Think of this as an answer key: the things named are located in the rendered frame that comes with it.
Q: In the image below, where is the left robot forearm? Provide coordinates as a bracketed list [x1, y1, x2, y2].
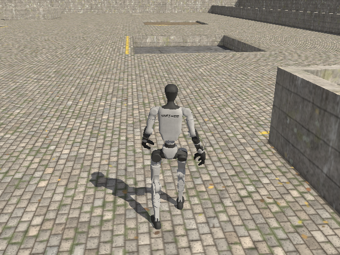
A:
[142, 127, 150, 142]

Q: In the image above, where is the robot right hand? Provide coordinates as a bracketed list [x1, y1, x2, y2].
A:
[194, 152, 206, 166]

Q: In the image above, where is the robot left hand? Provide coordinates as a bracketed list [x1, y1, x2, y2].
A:
[142, 140, 154, 149]

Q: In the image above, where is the right robot forearm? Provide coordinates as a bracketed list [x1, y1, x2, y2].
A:
[192, 129, 204, 154]

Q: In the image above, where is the left robot upper arm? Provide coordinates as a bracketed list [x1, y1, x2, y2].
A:
[145, 106, 160, 134]

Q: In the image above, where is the right robot thigh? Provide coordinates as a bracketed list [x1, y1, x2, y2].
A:
[177, 148, 188, 179]

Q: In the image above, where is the right robot upper arm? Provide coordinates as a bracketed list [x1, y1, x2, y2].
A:
[182, 107, 196, 137]

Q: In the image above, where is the robot left shin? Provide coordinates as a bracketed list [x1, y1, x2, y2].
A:
[151, 183, 160, 222]

